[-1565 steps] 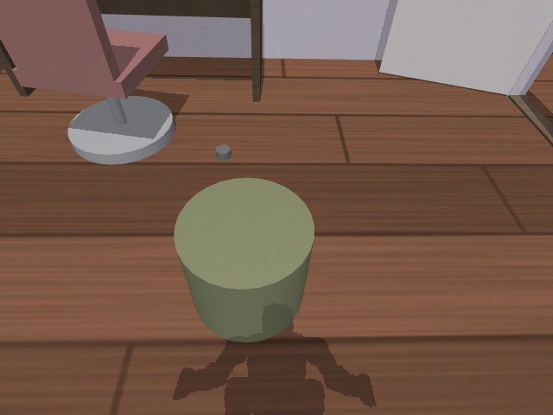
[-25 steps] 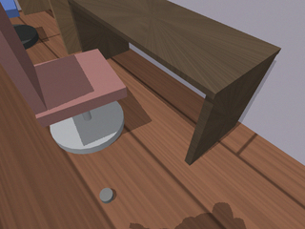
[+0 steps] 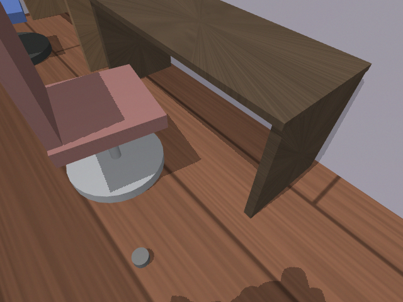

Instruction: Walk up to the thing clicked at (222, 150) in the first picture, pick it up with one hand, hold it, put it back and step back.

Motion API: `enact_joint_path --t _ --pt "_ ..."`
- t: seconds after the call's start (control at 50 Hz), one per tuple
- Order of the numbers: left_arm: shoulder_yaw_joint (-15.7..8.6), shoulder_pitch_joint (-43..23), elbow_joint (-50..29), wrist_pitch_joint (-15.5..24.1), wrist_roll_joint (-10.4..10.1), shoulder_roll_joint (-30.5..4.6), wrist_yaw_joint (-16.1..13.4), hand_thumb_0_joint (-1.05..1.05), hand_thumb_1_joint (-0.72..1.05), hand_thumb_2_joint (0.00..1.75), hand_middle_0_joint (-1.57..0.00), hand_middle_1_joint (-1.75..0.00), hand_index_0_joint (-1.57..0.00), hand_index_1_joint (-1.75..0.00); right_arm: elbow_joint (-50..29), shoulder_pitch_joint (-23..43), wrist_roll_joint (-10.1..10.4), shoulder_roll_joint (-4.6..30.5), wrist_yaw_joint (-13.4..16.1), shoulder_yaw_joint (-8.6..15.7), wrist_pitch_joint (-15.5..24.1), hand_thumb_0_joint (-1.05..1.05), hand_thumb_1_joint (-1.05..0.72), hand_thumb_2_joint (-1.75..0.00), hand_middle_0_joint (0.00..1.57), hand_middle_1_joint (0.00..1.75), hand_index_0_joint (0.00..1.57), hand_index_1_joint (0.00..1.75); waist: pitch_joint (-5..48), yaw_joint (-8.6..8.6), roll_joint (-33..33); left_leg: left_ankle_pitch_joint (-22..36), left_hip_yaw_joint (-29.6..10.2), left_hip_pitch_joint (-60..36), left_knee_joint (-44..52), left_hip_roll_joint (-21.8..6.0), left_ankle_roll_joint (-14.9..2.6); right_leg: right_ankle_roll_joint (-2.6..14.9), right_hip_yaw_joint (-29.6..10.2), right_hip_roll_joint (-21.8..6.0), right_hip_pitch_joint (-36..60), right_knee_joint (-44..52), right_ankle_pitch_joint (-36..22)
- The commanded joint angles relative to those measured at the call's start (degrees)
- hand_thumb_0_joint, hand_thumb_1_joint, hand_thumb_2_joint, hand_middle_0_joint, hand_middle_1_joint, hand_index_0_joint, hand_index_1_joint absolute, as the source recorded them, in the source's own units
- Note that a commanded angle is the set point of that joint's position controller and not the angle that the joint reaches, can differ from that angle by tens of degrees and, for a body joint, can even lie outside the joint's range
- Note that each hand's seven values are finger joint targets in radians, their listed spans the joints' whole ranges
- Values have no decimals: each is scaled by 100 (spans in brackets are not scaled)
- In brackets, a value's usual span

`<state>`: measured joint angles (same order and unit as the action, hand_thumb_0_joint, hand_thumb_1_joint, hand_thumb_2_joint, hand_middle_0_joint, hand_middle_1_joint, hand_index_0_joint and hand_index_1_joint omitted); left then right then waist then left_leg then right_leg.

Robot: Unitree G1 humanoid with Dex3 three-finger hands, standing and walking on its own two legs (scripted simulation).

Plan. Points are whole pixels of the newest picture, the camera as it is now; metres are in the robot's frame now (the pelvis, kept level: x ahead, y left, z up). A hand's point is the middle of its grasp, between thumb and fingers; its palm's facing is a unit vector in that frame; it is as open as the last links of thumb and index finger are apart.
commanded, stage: rise first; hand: left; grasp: from above
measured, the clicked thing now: (140, 257) +0.44 +0.28 -0.76
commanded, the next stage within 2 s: none
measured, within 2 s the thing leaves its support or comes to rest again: neither
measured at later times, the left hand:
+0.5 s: hand out of the picture +0.12 +0.26 -0.18, palm faces -0.07 -0.92 -0.39, open 12.1 cm
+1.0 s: hand out of the picture +0.11 +0.28 -0.25, palm faces -0.23 -0.83 -0.51, open 13.9 cm
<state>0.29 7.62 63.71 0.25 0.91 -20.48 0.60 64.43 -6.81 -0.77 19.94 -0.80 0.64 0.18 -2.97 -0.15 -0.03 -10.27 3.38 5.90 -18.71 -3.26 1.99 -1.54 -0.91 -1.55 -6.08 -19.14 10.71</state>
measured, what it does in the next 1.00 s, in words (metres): lowers itself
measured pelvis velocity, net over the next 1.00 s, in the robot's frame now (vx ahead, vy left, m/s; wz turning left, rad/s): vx -0.02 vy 0.01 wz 0.04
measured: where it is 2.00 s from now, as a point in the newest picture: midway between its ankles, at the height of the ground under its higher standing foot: outside the picture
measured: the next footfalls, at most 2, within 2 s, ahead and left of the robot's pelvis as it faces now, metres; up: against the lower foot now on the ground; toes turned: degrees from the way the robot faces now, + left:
none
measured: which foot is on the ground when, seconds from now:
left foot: down 0.00-1.00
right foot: down 0.00-1.00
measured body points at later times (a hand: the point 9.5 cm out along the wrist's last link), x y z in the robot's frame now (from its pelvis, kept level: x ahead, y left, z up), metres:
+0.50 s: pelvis -0.01 +0.01 -0.03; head +0.05 +0.02 +0.41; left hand +0.13 +0.31 -0.16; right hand +0.11 -0.25 -0.15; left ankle +0.00 +0.14 -0.75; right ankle +0.00 -0.14 -0.75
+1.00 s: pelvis -0.02 +0.01 -0.11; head +0.08 +0.03 +0.32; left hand +0.12 +0.32 -0.22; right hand +0.17 -0.23 -0.20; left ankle +0.00 +0.14 -0.75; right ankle +0.00 -0.14 -0.75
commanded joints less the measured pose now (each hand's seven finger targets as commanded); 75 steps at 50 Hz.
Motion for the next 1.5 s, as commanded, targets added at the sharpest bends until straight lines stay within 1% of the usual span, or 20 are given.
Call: enact_joint_path --t 0.0,0.06,0.08,0.1,0.12,0.18,0.22,0.3,0.4,0.46,0.52,0.62,0.78,0.88,0.98,1.08,1.24,1.3,1.42,1.48 --pt "-271 -254 -366 136 -22 -1244 -110 0 90 90 -20 -30 -20 -30 -327 174 11 1219 101 232 123 0 -90 -90 20 30 20 30 411 -28 -18 595 -460 -193 279 -528 -266 255 -406 -631 -96 311 -885" --pt "-255 -193 -367 139 -27 -1227 -108 0 82 94 -20 -38 -18 -38 -345 214 19 1218 94 232 120 0 -89 -90 20 30 20 30 365 -9 -28 649 -463 -234 288 -532 -254 241 -344 -583 -192 311 -831" --pt "-328 -2204 -2377 669 -279 -248 -182 0 74 92 -19 -46 -17 -46 -2002 109 386 283 208 -18 425 0 -95 -91 20 30 20 30 -68 -659 26 -87 124 697 -183 308 -272 133 138 131 -1238 -13 -266" --pt "-362 -2702 -1720 580 -286 -432 -217 0 66 93 -18 -54 -16 -54 -1651 -188 421 399 264 -26 430 0 -92 -90 20 30 20 30 78 -450 -185 -250 85 662 -199 320 -296 136 194 120 -993 14 36" --pt "-733 -1549 -838 394 -116 -1060 -225 0 58 91 -19 -62 -18 -62 -1652 -407 428 626 324 126 371 0 -90 -90 20 30 20 30 51 -247 -58 -275 108 760 -254 329 -266 189 234 165 -1012 -19 228" --pt "-1077 -1785 -556 320 361 -1482 0 0 34 94 -12 -86 -13 -86 -2041 -527 250 608 327 360 430 0 -87 -89 20 30 20 30 863 -94 -225 -64 28 1065 -825 348 -278 199 236 119 -1095 -564 9" --pt "-1166 -625 -279 172 647 -1201 88 0 18 95 -6 -102 -10 -99 -2248 -741 181 519 280 439 457 0 -87 -89 20 30 20 30 1310 128 103 332 7 1238 -1085 422 -216 241 241 95 -1015 -926 -335" --pt "-1166 -655 -1128 -131 846 -1080 13 0 -13 100 -2 -112 -6 -108 -2705 -705 212 463 243 493 491 0 -86 -89 20 30 20 30 1545 106 361 540 -65 1266 -1214 398 -157 240 311 170 -1225 -1133 -421" --pt "-1041 -852 -1732 -462 964 -857 -60 0 -49 100 -6 -111 -7 -110 -3096 -527 199 389 167 484 605 0 -86 -89 20 30 20 30 1240 -52 99 -49 -137 1894 -1685 318 -159 226 381 210 -1959 -1562 238" --pt "-1127 -460 -1731 -482 1074 -771 -66 0 -54 100 -7 -110 -7 -110 -3128 -712 153 314 146 489 703 0 -86 -89 20 30 20 30 1442 -74 134 -170 -173 2258 -2185 273 -158 212 376 212 -2423 -2078 349" --pt "-1070 -690 -2822 -337 1166 -811 -60 0 -55 99 -7 -109 -7 -109 -3373 -632 136 301 170 549 830 0 -86 -89 20 30 20 30 1815 -102 367 -220 -215 2462 -2586 254 -146 215 348 181 -2810 -2508 401" --pt "-1246 56 -3385 -547 1359 -894 -97 0 -55 101 -7 -109 -7 -109 -3546 -633 133 288 212 563 909 0 -85 -89 20 30 20 30 2031 -72 372 -112 -322 2834 -3018 190 -151 207 358 190 -3159 -2977 340" --pt "-1135 721 -4252 -955 1508 -751 -117 0 -52 97 -7 -111 -8 -109 -3835 -521 127 212 238 506 1065 0 -88 -89 20 30 20 30 2216 -152 400 -231 -379 3358 -3623 161 -187 211 341 190 -3704 -3520 457" --pt "-1134 360 -4397 -1003 1702 -881 -141 0 -52 97 -6 -110 -7 -109 -3914 -451 114 204 252 470 1178 0 -87 -89 20 30 20 30 2142 -302 238 -618 -385 3973 -4097 185 -243 199 313 173 -4187 -3815 719" --pt "-1103 -270 -3777 -551 2253 -992 -153 0 -53 100 -6 -108 -6 -108 -3824 -347 66 252 154 465 1333 0 -86 -89 20 30 20 30 2301 -290 358 -915 -423 4888 -4981 206 -223 236 292 154 -5311 -4816 1044" --pt "-1180 -1006 -3560 165 2979 -1385 -361 0 -52 100 -6 -109 -6 -109 -3664 -251 90 409 31 566 1424 0 -85 -89 20 30 20 30 3114 -202 501 -1250 -449 5712 -5810 247 -210 255 232 131 -6230 -5788 1257" --pt "-1454 -2143 -3029 571 3936 -2159 -809 0 -56 101 -6 -109 -6 -109 -3263 -265 87 620 -89 702 1205 0 -88 -90 20 30 20 30 4277 -26 787 -781 -566 6455 -7013 221 -184 306 313 141 -7540 -7097 1071" --pt "-1290 -2833 -2667 680 4236 -2147 -862 0 -55 101 -6 -110 -7 -109 -3097 -412 56 606 -128 723 1108 0 -89 -90 20 30 20 30 4481 -157 501 -873 -478 7026 -7582 241 -259 273 325 167 -7724 -7345 1056" --pt "-1428 -4065 -1937 1069 4938 -2877 -1014 0 -56 102 -6 -108 -7 -108 -2813 -681 -61 659 -204 717 900 0 -90 -90 20 30 20 30 4933 -172 247 -1089 -375 7958 -8483 252 -335 234 332 187 -7888 -7915 1081" --pt "-1341 -4540 -1516 1272 5203 -2971 -1049 0 -56 102 -6 -107 -7 -107 -2746 -733 -117 679 -242 712 795 0 -90 -90 20 30 20 30 4725 -244 343 -1653 -401 8296 -8666 244 -325 255 427 220 -8432 -8098 1660"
